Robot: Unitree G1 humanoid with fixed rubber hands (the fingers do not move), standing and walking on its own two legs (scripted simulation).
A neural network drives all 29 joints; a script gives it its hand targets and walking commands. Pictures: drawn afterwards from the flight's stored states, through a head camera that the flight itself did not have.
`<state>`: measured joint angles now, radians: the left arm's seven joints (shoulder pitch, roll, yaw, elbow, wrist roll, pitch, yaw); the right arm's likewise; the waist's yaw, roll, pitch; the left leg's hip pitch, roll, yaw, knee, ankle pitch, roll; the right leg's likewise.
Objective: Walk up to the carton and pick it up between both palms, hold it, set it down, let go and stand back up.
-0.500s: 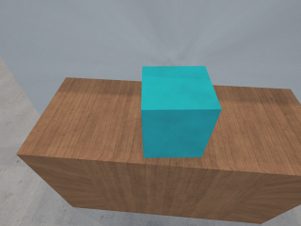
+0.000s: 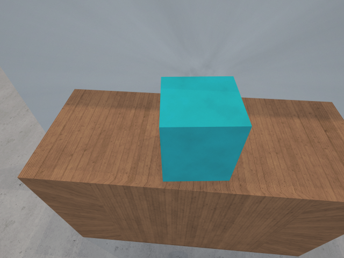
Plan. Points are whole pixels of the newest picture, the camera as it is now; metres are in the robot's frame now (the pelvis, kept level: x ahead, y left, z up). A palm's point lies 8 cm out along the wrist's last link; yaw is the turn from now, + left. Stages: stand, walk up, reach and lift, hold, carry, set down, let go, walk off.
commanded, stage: stand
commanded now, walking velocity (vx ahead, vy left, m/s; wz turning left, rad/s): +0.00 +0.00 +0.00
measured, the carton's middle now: (196, 131) +0.47 -0.06 +0.01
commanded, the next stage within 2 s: none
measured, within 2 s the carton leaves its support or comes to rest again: neither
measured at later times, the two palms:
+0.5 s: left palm out of the picture +0.00 +0.24 -0.14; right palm out of the picture -0.01 -0.24 -0.13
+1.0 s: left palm out of the picture +0.00 +0.23 -0.14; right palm out of the picture +0.00 -0.23 -0.14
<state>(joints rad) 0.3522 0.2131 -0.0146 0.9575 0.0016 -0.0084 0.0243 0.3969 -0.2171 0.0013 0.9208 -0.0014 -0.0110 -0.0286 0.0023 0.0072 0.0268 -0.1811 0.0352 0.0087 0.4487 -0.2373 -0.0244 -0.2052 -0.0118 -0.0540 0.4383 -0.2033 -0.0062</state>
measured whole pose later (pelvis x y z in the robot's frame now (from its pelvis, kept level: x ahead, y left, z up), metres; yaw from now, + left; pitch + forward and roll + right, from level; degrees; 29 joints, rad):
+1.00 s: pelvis +0.01 +0.00 +0.00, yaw +0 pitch -1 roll +0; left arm 0.35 0.18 -0.01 1.02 0.00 -0.01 0.04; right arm 0.36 -0.19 0.00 1.01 0.00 -0.01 -0.04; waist 0.00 0.01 0.04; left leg -0.16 0.04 0.01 0.42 -0.24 -0.03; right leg -0.19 -0.01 -0.05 0.41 -0.20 0.00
